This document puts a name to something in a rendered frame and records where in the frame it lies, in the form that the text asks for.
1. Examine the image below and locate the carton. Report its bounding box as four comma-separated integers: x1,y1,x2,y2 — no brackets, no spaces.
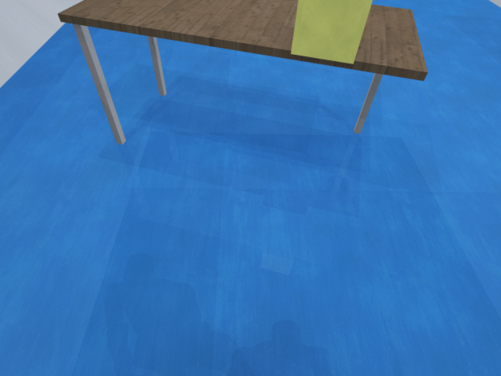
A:
291,0,373,64

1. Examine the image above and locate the table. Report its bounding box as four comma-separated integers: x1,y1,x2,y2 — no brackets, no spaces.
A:
58,0,428,145

